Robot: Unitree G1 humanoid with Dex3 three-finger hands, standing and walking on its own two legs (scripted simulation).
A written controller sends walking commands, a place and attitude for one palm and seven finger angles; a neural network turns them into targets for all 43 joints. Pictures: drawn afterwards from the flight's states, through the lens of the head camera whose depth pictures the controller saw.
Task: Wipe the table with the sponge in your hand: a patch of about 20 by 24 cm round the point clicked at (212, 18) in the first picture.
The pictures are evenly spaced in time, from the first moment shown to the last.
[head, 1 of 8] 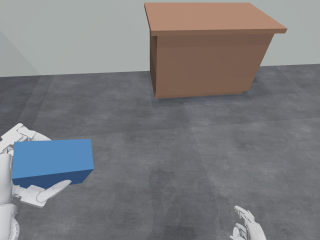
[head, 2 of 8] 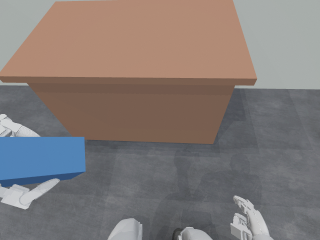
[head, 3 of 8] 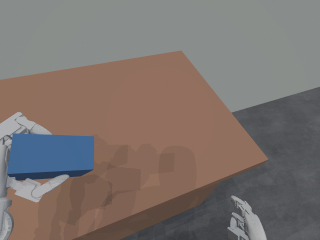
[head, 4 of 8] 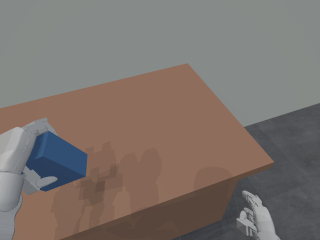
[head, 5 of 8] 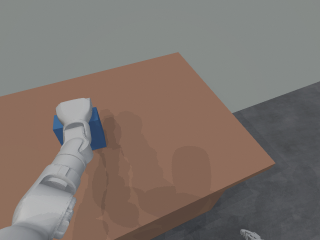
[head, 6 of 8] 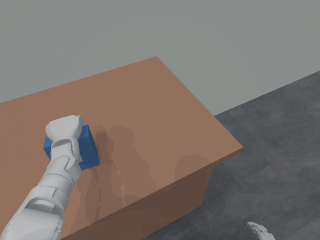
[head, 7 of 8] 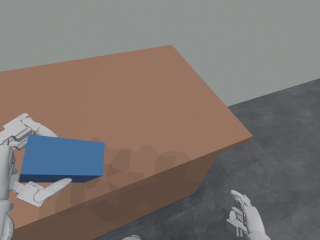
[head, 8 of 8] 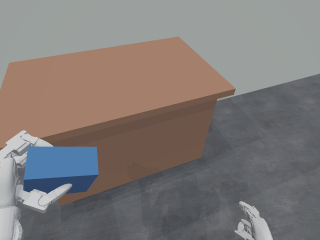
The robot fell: no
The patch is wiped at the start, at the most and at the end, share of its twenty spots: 0.00 0.90 0.90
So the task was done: yes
